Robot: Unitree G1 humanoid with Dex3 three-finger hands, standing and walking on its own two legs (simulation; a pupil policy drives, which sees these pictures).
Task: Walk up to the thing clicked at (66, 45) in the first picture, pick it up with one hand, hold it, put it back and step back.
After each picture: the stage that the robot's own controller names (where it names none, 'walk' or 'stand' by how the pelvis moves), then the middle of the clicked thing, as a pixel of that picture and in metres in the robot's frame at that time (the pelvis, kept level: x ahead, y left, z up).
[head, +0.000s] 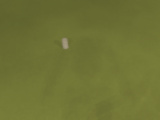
stand; (65, 43) +1.38 +0.22 -0.72
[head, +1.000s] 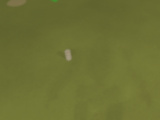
walk; (68, 54) +1.26 +0.27 -0.72
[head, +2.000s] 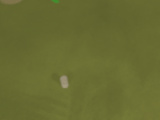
walk; (64, 82) +0.80 +0.24 -0.71
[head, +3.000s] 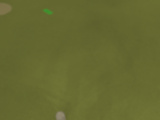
walk; (60, 118) +0.47 +0.19 -0.69
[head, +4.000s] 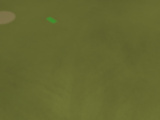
stand; out of the picture +0.34 +0.19 -0.72
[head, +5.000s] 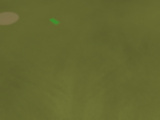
stand; out of the picture +0.34 +0.18 -0.72
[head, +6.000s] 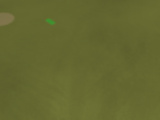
stand; out of the picture +0.34 +0.20 -0.73
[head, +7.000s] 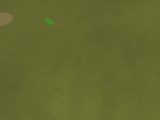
stand; out of the picture +0.32 +0.21 -0.73
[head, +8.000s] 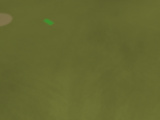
go down; out of the picture +0.32 +0.21 -0.73
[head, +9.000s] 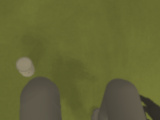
go down; (26, 67) +0.40 +0.24 -0.32
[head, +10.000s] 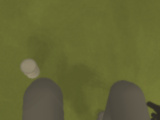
approach; (30, 69) +0.39 +0.25 -0.30
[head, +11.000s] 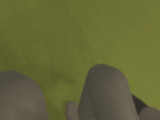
close in; out of the picture +0.37 +0.29 -0.21
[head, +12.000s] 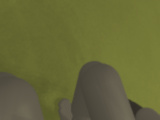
close; out of the picture +0.37 +0.30 -0.21
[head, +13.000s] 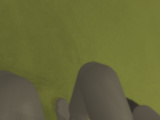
lift; out of the picture +0.36 +0.30 -0.22
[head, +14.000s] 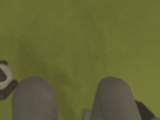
lift; out of the picture +0.31 +0.28 -0.11
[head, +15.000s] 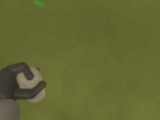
hold; (32, 85) +0.33 +0.18 +0.04
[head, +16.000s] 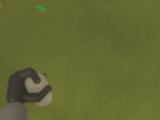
hold; (39, 90) +0.33 +0.17 +0.00
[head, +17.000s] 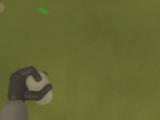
hold; (40, 88) +0.33 +0.17 +0.01
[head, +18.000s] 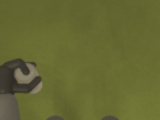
crouch; (29, 79) +0.37 +0.19 -0.06
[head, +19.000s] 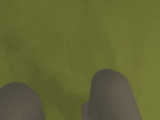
lower; out of the picture +0.43 +0.29 -0.14
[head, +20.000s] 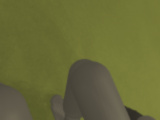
lower; out of the picture +0.41 +0.31 -0.22
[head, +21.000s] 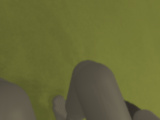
lower; out of the picture +0.40 +0.31 -0.22
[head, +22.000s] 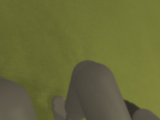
lower; out of the picture +0.40 +0.31 -0.22
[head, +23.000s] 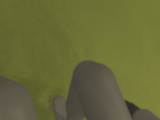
lower; out of the picture +0.39 +0.31 -0.22
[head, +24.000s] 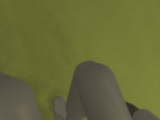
withdraw; out of the picture +0.38 +0.30 -0.22
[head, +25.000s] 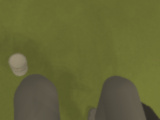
stand; (19, 65) +0.41 +0.26 -0.28
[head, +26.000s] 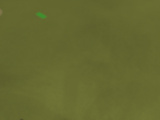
stand; out of the picture +0.34 +0.18 -0.65
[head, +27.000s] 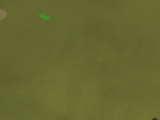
stand; out of the picture +0.37 +0.20 -0.66
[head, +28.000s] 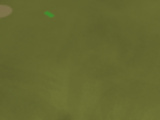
stand; out of the picture +0.37 +0.20 -0.68
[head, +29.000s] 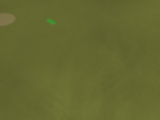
walk; out of the picture +0.38 +0.19 -0.72
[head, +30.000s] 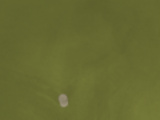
walk; (63, 100) +0.51 +0.16 -0.69
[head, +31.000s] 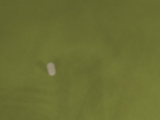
walk; (51, 69) +0.79 +0.27 -0.70
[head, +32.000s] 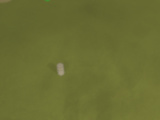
stand; (60, 69) +0.98 +0.24 -0.71
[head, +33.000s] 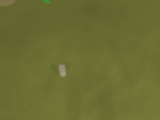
stand; (62, 70) +0.99 +0.23 -0.72
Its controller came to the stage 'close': yes
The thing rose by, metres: 0.71
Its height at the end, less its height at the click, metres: +0.00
